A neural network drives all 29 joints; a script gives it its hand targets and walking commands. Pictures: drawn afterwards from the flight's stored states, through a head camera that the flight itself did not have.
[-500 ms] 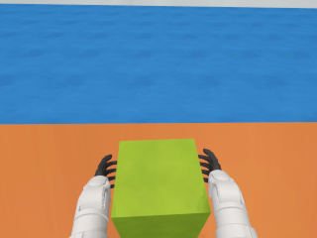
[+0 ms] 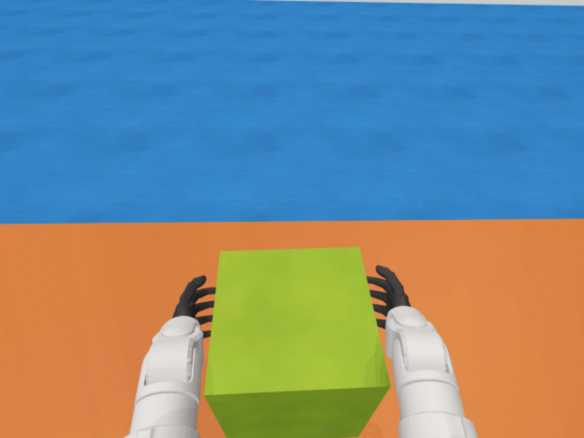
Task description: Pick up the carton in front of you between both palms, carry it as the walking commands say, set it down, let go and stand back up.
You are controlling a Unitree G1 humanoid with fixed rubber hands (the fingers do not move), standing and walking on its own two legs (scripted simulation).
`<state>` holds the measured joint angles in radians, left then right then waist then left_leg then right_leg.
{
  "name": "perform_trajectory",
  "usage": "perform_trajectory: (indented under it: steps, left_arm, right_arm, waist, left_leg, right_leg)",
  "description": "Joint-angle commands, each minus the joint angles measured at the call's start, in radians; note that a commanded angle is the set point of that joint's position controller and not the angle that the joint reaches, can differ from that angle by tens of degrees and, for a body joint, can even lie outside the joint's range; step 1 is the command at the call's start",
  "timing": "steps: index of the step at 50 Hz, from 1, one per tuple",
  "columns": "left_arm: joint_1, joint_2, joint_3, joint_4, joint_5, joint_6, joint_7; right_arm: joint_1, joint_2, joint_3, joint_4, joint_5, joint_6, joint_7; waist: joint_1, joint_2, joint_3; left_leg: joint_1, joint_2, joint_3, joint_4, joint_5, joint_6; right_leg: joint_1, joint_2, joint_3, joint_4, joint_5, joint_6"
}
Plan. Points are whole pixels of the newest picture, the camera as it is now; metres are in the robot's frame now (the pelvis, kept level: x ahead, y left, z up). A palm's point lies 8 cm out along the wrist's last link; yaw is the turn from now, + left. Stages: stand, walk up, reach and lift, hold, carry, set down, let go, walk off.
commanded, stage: reach and lift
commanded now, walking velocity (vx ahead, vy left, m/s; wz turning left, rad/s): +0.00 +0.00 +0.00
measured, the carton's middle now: (292, 348) +0.29 +0.00 -0.05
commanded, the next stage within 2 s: hold in 0.36 s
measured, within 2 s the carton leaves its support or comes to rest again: neither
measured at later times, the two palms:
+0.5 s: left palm (183, 322) +0.29 +0.15 +0.05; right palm (402, 310) +0.29 -0.15 +0.06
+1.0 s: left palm (182, 322) +0.28 +0.15 +0.05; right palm (402, 311) +0.29 -0.15 +0.06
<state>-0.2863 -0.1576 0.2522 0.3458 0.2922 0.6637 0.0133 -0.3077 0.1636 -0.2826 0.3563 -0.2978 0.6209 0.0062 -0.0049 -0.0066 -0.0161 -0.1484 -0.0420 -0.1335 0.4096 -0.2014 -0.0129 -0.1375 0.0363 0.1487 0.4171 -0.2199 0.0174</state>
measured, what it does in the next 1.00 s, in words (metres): stands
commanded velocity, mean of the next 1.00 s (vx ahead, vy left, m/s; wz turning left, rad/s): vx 0.00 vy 0.00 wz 0.00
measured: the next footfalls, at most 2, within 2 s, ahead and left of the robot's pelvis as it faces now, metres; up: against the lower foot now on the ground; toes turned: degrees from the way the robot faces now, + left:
left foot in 1.84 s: +0.18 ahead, +0.09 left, +0.00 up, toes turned +8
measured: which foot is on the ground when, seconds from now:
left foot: down 0.00-1.00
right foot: down 0.00-1.00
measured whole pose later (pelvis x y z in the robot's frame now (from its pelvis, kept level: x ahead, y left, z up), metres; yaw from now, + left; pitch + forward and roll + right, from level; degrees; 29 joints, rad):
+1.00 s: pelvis -0.01 +0.00 +0.00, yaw +0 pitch -7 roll +0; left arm -0.30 -0.16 0.25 0.28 0.30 0.77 0.00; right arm -0.32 0.17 -0.28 0.29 -0.31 0.73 0.01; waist 0.00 0.00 0.00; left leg -0.07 -0.04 -0.13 0.37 -0.18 -0.01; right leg -0.06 0.03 0.14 0.38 -0.20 0.02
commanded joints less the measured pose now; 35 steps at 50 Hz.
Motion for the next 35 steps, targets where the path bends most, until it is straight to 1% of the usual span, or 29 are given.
perform_trajectory:
  steps: [1,9,17,21,23,26,29,35]
  left_arm:
    - [-0.521,-0.947,-0.555,-0.064,-0.265,-0.044,-0.255]
    - [-0.481,-0.934,-0.571,-0.11,-0.278,-0.023,-0.254]
    - [-0.484,-0.924,-0.574,-0.131,-0.281,-0.006,-0.255]
    - [-0.496,-0.934,-0.632,-0.199,-0.317,0.011,-0.256]
    - [-0.487,-0.923,-0.642,-0.223,-0.323,0.032,-0.252]
    - [-0.466,-0.889,-0.596,-0.189,-0.295,0.061,-0.247]
    - [-0.487,-0.884,-0.564,-0.155,-0.279,0.068,-0.252]
    - [-0.57,-0.92,-0.571,-0.149,-0.289,0.058,-0.264]
  right_arm:
    - [-0.413,0.961,0.548,0.027,0.241,0.005,0.255]
    - [-0.372,0.956,0.568,-0.024,0.253,0.027,0.25]
    - [-0.376,0.956,0.574,-0.046,0.259,0.046,0.247]
    - [-0.384,0.97,0.63,-0.116,0.292,0.064,0.243]
    - [-0.372,0.96,0.638,-0.14,0.299,0.085,0.238]
    - [-0.356,0.923,0.595,-0.106,0.276,0.112,0.235]
    - [-0.384,0.914,0.564,-0.076,0.262,0.118,0.242]
    - [-0.467,0.943,0.57,-0.07,0.268,0.107,0.255]
  waist:
    - [0.001,0.01,-0.262]
    - [0.001,0.004,-0.251]
    - [0.003,0.001,-0.231]
    - [-0.002,0.0,-0.273]
    - [-0.003,0.0,-0.269]
    - [0.0,0.001,-0.183]
    - [0.002,0.003,-0.135]
    - [0.001,0.006,-0.181]
  left_leg:
    - [0.121,-0.057,0.068,-0.056,0.196,-0.008]
    - [0.139,-0.061,0.064,-0.067,0.237,-0.007]
    - [0.139,-0.063,0.065,-0.074,0.217,-0.004]
    - [0.167,-0.065,0.061,-0.077,0.257,-0.006]
    - [0.175,-0.064,0.059,-0.086,0.265,-0.006]
    - [0.148,-0.061,0.064,-0.106,0.177,-0.004]
    - [0.126,-0.056,0.07,-0.113,0.098,-0.001]
    - [0.134,-0.051,0.07,-0.098,0.083,-0.001]
  right_leg:
    - [0.051,0.065,-0.083,-0.063,0.211,0.001]
    - [0.079,0.065,-0.077,-0.074,0.26,0.006]
    - [0.088,0.063,-0.074,-0.084,0.251,0.008]
    - [0.119,0.063,-0.071,-0.089,0.301,0.012]
    - [0.134,0.063,-0.069,-0.096,0.312,0.012]
    - [0.111,0.06,-0.072,-0.114,0.22,0.007]
    - [0.084,0.057,-0.079,-0.122,0.137,0.003]
    - [0.077,0.056,-0.083,-0.109,0.113,-0.001]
